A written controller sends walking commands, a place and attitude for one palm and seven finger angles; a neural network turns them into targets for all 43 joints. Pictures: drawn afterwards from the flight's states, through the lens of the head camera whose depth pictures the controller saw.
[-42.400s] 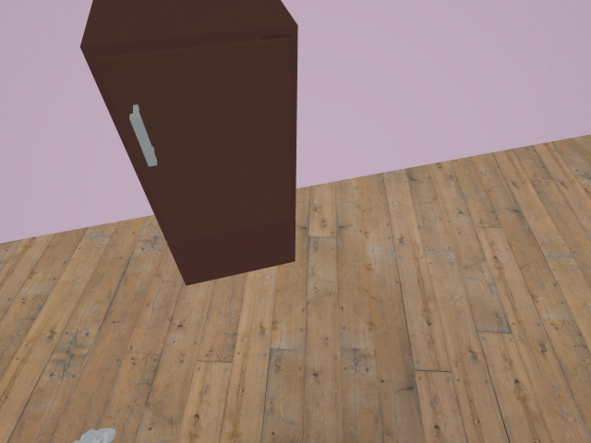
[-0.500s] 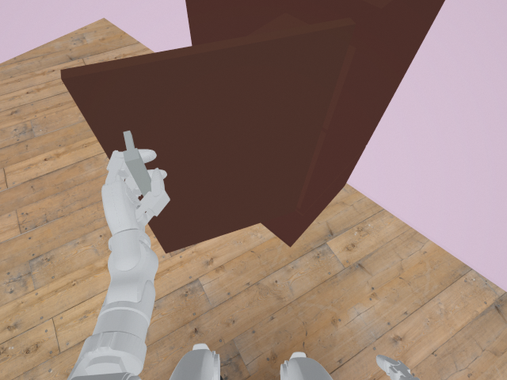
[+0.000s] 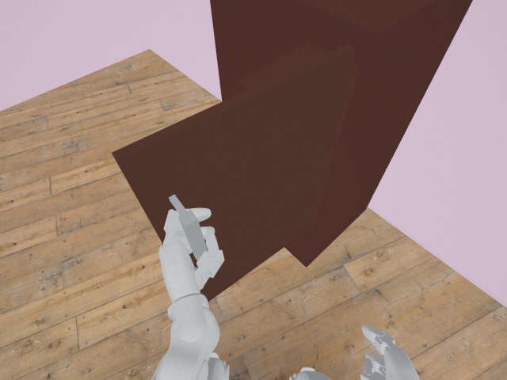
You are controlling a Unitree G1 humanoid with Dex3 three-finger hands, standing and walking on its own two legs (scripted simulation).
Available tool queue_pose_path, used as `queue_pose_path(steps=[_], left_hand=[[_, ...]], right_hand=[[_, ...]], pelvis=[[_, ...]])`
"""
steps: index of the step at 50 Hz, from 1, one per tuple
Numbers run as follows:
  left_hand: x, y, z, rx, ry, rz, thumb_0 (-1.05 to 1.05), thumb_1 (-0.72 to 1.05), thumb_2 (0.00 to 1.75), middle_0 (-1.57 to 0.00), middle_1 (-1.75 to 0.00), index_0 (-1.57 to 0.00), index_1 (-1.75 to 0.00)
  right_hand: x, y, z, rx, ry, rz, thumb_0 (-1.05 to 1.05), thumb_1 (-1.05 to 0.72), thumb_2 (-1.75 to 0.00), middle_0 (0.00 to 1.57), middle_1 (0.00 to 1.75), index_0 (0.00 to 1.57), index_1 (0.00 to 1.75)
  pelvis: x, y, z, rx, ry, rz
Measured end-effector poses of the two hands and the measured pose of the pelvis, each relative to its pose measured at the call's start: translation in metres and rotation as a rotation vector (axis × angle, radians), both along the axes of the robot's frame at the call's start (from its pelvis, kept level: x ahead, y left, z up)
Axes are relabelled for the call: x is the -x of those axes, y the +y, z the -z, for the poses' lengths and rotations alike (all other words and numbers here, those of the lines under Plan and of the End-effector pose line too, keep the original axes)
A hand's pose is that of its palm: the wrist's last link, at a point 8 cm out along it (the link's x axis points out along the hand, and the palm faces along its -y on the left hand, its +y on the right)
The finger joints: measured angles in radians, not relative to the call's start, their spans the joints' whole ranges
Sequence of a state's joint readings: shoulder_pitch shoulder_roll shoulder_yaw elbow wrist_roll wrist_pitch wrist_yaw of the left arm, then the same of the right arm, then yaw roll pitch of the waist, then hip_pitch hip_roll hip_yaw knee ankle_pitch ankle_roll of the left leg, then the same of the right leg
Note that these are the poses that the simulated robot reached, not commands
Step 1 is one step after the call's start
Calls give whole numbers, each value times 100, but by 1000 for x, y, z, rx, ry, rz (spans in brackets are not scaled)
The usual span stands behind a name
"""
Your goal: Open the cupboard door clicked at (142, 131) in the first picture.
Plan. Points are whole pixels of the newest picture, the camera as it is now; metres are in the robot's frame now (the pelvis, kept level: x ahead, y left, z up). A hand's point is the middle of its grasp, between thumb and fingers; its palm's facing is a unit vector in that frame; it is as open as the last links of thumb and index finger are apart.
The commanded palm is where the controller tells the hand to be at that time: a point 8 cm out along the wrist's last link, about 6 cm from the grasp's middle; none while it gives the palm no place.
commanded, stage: pull the door open along its arc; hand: left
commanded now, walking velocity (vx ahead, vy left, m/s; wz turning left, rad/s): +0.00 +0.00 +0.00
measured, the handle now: (189, 231) +0.34 +0.12 +0.04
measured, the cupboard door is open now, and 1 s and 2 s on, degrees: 84 88 89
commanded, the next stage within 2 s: open thumb and fingers to let go in 0.04 s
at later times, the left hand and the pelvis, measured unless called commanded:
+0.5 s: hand (227, 260) +0.29 +0.06 +0.04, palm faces +0.37 -0.93 -0.02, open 8.7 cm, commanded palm +0.24 +0.10 +0.04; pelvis +0.00 -0.02 +0.00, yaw +2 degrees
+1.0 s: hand (224, 261) +0.29 +0.06 +0.04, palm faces +0.31 -0.95 -0.02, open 14.4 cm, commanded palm +0.25 +0.10 +0.04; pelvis +0.00 +0.00 -0.01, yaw +1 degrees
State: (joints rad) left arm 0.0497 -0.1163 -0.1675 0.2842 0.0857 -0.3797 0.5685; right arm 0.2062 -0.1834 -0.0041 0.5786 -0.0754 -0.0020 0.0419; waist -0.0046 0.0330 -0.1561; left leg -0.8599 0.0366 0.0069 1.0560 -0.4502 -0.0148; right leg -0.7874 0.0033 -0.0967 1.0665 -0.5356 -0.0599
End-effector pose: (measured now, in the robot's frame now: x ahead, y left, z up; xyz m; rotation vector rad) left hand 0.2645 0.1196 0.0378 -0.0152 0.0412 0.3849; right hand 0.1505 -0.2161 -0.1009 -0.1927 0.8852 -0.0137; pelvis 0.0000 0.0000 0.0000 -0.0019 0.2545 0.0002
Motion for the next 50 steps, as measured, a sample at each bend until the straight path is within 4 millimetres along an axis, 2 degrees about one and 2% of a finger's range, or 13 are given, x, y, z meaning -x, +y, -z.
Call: queue_pose_path(steps=[7,15,20,31,35,44,50], left_hand=[[22,-23,-2,-28,24,86,0,73,76,-38,-135,-40,-135],[13,-19,0,-36,14,7,0,66,78,-40,-133,-44,-133],[12,-18,-1,-30,19,3,1,48,71,-39,-131,-45,-131],[12,-17,0,-23,13,25,0,-17,44,-36,-123,-43,-123],[11,-16,0,-21,9,31,0,-34,37,-35,-117,-42,-117],[10,-14,0,-18,8,56,-1,-48,31,-33,-85,-39,-85],[12,-12,0,-22,10,73,-1,-50,30,-40,-70,-43,-70]], right_hand=[[-10,-5,-6,-12,-72,-6,1,-91,-90,20,30,20,30],[-23,-8,0,-11,-99,-35,1,-91,-90,20,30,20,30],[-22,-9,0,-18,-96,-38,1,-91,-90,20,30,20,30],[-9,-14,4,4,-48,-13,1,-91,-90,20,30,20,30],[-7,-12,5,9,-43,-6,1,-91,-90,20,30,20,30],[-9,0,1,-1,-66,-11,1,-91,-90,20,30,20,30],[-14,9,-2,-7,-87,-27,1,-91,-90,20,30,20,30]], pelvis=[[-1,-10,0,-9,-11,-5],[3,-18,5,-16,-5,-20],[3,-20,4,-20,-2,-22],[1,-16,4,-18,5,-19],[2,-12,5,-15,6,-16],[3,-5,5,-6,2,-10],[5,0,6,2,-4,-11]])
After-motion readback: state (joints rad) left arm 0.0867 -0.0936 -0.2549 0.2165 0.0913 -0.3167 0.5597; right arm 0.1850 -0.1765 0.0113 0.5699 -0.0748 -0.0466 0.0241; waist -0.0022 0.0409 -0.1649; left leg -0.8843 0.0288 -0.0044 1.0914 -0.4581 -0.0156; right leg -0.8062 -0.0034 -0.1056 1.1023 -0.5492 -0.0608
